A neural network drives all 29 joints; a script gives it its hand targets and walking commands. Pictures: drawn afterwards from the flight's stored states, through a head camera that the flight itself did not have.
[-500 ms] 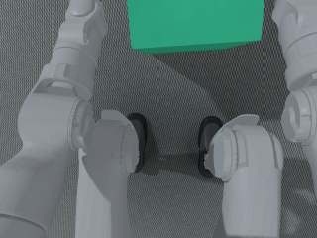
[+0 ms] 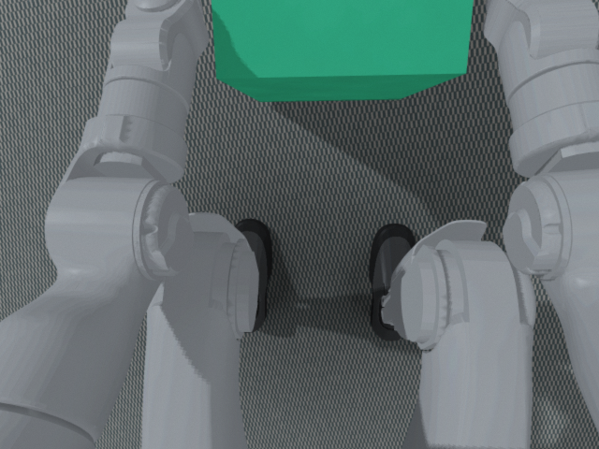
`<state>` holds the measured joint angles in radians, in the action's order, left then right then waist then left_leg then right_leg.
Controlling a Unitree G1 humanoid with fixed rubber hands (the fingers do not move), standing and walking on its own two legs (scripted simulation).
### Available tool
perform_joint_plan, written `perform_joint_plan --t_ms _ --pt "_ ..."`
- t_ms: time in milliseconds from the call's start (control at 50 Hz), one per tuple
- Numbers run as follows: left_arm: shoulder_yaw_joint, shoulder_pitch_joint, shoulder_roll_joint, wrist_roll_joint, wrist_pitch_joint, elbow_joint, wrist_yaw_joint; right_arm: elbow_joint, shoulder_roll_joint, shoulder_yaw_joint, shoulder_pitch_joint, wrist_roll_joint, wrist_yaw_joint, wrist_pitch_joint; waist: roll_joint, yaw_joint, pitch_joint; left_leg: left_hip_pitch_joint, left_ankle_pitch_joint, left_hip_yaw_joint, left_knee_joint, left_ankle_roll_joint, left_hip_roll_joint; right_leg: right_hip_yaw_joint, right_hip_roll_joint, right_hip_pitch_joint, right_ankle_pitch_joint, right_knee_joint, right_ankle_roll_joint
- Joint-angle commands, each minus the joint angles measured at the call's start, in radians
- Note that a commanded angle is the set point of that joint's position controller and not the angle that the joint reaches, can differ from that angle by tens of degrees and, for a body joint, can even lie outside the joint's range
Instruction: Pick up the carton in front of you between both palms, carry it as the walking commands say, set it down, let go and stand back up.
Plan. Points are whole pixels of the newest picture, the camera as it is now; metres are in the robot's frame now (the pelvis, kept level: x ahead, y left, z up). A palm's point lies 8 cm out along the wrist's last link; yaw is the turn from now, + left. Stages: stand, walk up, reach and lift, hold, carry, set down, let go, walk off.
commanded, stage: reach and lift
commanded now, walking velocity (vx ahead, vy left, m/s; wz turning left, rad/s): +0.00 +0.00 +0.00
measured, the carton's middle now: out of the picture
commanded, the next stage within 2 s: none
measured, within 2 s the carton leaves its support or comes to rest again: neither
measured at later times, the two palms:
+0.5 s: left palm out of the picture +0.50 +0.12 +0.04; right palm out of the picture +0.50 -0.18 +0.05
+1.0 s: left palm out of the picture +0.47 +0.13 +0.20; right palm out of the picture +0.45 -0.17 +0.19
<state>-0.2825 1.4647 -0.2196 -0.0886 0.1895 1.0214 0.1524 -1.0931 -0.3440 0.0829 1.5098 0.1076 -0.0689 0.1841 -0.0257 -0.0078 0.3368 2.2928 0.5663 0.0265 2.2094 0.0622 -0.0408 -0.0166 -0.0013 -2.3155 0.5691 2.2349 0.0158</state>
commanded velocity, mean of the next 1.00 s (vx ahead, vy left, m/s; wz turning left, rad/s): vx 0.00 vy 0.00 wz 0.00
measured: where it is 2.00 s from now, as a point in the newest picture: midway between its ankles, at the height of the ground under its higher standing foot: (317, 297)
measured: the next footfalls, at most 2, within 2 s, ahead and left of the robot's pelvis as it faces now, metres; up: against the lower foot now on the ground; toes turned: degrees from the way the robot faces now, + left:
none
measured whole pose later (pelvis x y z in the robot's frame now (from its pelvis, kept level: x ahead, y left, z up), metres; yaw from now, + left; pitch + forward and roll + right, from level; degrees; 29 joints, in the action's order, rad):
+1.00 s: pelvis +0.03 +0.01 +0.23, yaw -4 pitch +36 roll +1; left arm -0.45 0.75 0.10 0.19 0.38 0.59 0.07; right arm -0.64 0.04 0.40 0.80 -0.22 -0.02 0.39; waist -0.01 -0.01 -0.24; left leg 1.59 0.50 0.05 1.47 0.03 -0.05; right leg -0.06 0.04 -1.62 0.47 1.47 -0.02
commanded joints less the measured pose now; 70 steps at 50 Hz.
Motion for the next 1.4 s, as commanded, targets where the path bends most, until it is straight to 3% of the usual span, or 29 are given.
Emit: perform_joint_plan --t_ms 0,60,100,120,180,280,340,480,680,800,1040,1380 --pt "0.368 0.552 1.111 -0.131 -0.002 -0.293 -0.285 0.394 1.087 -0.295 0.563 0.108 0.279 -0.009 0.069 0.014 -1.592 -0.671 -0.492 -0.14 -0.122 -0.039 -0.108 0.075 0.109 0.855 -0.557 -0.178 -0.016" --pt "0.408 0.558 1.164 -0.135 0.037 -0.391 -0.29 0.511 1.137 -0.323 0.545 0.087 0.274 0.033 0.11 0.03 -1.81 -0.649 -0.525 -0.147 -0.154 -0.03 -0.117 0.08 0.113 1.006 -0.666 -0.196 -0.022" --pt "0.435 0.569 1.182 -0.121 0.058 -0.473 -0.283 0.546 1.199 -0.329 0.492 0.06 0.252 0.063 0.116 0.04 -1.888 -0.638 -0.508 -0.152 -0.186 -0.025 -0.13 0.084 0.123 1.043 -0.664 -0.221 -0.029" --pt "0.434 0.564 1.176 -0.101 0.065 -0.481 -0.284 0.536 1.224 -0.323 0.46 0.046 0.249 0.077 0.114 0.038 -1.854 -0.668 -0.453 -0.149 -0.208 -0.031 -0.13 0.088 0.13 0.964 -0.557 -0.255 -0.03" --pt "0.424 0.489 1.194 -0.044 0.1 -0.469 -0.29 0.451 1.28 -0.29 0.338 -0.006 0.257 0.123 0.089 0.021 -1.693 -0.608 -0.358 -0.141 -0.286 -0.03 -0.133 0.089 0.139 0.904 -0.476 -0.321 -0.033" --pt "0.239 0.393 1.165 0.128 0.138 -0.296 -0.299 0.243 1.292 -0.109 0.266 -0.133 0.288 0.165 0.099 -0.026 -1.33 -0.527 -0.111 -0.132 -0.423 -0.05 -0.131 0.083 0.149 0.682 -0.143 -0.467 -0.029" --pt "0.16 0.374 1.151 0.191 0.145 -0.253 -0.303 0.194 1.273 -0.029 0.267 -0.191 0.3 0.169 0.101 -0.035 -1.282 -0.547 -0.075 -0.124 -0.484 -0.057 -0.13 0.077 0.153 0.656 -0.079 -0.526 -0.024" --pt "0.208 0.362 1.242 0.188 0.163 -0.282 -0.322 0.215 1.294 0.016 0.231 -0.242 0.307 0.175 0.037 0.021 -1.432 -0.696 -0.105 -0.117 -0.588 -0.036 -0.139 0.093 0.157 0.767 -0.125 -0.617 -0.016" --pt "0.402 0.214 1.348 0.1 0.199 -0.416 -0.337 0.399 1.413 -0.188 0.112 -0.145 0.324 0.209 0.024 0.021 -1.622 -0.938 -0.276 -0.097 -0.697 -0.022 -0.143 0.085 0.165 1.013 -0.32 -0.712 -0.027" --pt "0.436 0.088 1.361 0.098 0.196 -0.415 -0.341 0.423 1.465 -0.249 0.007 -0.128 0.31 0.209 0.049 0.007 -1.521 -0.995 -0.269 -0.078 -0.788 -0.031 -0.144 0.062 0.167 1.121 -0.325 -0.803 -0.038" --pt "0.419 -0.141 1.372 0.14 0.17 -0.374 -0.353 0.411 1.502 -0.231 -0.218 -0.183 0.281 0.185 0.053 0.012 -1.291 -1.165 -0.257 -0.037 -1.012 -0.043 -0.138 0.009 0.156 1.36 -0.328 -1.038 -0.035" --pt "0.507 -0.467 1.398 0.162 0.183 -0.45 -0.367 0.524 1.513 -0.327 -0.519 -0.18 0.29 0.189 0.031 0.006 -1.05 -1.621 -0.4 0.035 -1.367 -0.058 -0.097 -0.048 0.128 1.76 -0.452 -1.381 -0.016"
